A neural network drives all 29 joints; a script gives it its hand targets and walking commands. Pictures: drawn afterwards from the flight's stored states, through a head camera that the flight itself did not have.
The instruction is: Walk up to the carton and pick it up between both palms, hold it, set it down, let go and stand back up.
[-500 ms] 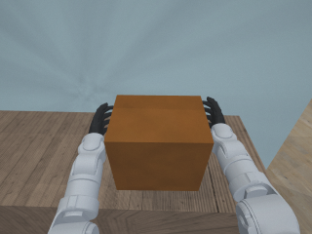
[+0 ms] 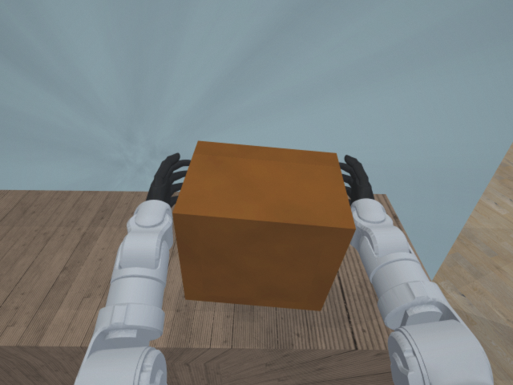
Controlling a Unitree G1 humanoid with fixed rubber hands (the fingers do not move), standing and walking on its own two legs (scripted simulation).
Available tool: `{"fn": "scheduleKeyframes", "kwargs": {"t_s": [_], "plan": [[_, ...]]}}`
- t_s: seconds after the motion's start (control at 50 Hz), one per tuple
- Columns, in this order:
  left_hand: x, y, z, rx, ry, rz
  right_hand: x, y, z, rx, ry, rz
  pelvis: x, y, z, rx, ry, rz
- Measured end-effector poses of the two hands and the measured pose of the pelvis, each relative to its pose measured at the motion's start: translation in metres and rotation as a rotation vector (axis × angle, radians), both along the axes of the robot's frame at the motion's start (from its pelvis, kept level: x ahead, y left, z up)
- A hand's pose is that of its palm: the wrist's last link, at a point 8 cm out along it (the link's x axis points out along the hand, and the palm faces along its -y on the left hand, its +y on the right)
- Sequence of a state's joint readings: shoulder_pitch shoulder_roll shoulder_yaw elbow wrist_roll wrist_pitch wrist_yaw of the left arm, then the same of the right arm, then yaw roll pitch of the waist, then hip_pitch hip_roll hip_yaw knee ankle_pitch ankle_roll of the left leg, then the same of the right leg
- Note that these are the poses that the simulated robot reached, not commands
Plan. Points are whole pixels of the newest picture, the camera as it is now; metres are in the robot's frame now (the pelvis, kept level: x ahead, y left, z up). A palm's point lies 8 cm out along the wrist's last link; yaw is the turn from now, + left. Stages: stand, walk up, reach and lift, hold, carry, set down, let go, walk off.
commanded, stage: reach and lift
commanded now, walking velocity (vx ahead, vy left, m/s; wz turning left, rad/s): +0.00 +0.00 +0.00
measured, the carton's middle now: (260, 227) +0.35 +0.00 +0.11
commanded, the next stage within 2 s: hold in 0.64 s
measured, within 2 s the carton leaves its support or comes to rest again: neither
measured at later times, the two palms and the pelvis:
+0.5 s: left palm (157, 194) +0.35 +0.16 +0.18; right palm (362, 194) +0.36 -0.16 +0.17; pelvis +0.00 +0.00 +0.00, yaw +0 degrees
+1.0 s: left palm (154, 190) +0.34 +0.16 +0.20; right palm (366, 193) +0.35 -0.16 +0.18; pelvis -0.01 +0.00 +0.00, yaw +0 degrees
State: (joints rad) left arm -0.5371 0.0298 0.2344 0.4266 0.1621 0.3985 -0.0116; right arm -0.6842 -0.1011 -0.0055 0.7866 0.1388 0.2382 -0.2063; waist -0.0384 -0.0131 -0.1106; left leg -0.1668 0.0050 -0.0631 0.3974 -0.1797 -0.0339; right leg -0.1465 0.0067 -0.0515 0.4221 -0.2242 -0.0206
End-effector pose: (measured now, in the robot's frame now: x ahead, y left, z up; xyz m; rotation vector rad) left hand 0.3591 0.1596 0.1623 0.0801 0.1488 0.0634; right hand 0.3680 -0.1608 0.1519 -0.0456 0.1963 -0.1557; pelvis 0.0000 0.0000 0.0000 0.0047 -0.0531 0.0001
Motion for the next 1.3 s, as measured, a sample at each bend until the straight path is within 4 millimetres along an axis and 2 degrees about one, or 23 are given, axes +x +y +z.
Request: {"fn": "scheduleKeyframes", "kwargs": {"t_s": [0.08,0.2,0.32,0.44,0.74,0.9,1.3], "plan": [[0.002,0.0,-0.001,-0.004,0.005,-0.002,0.001,0.0,0.001,-0.004,0.004,-0.002,0.002,0.0,0.0,0.0,-0.004,0.0],[0.003,0.0,0.011,-0.002,-0.035,-0.002,0.003,0.0,0.013,-0.005,-0.036,-0.004,0.003,0.0,0.0,0.0,-0.009,0.0],[0.002,0.0,0.009,0.006,-0.003,-0.008,0.0,0.0,0.01,-0.006,-0.006,-0.008,0.002,0.001,0.0,-0.001,-0.027,-0.001],[-0.002,0.001,0.019,0.005,-0.032,-0.005,-0.003,0.001,0.019,-0.006,-0.038,-0.005,0.0,0.001,0.0,-0.001,-0.03,-0.002],[-0.01,0.001,0.021,-0.002,-0.013,-0.007,-0.012,0.001,0.021,-0.009,-0.024,-0.006,-0.006,0.001,0.0,0.0,-0.041,-0.002],[-0.013,0.002,0.033,-0.004,-0.042,0.0,-0.013,0.002,0.031,-0.01,-0.054,-0.001,-0.007,0.001,0.0,0.0,-0.041,-0.002],[-0.017,0.0,0.037,-0.002,-0.024,0.003,-0.016,0.0,0.035,-0.01,-0.042,0.002,-0.008,-0.001,0.0,0.002,-0.044,-0.002]]}}
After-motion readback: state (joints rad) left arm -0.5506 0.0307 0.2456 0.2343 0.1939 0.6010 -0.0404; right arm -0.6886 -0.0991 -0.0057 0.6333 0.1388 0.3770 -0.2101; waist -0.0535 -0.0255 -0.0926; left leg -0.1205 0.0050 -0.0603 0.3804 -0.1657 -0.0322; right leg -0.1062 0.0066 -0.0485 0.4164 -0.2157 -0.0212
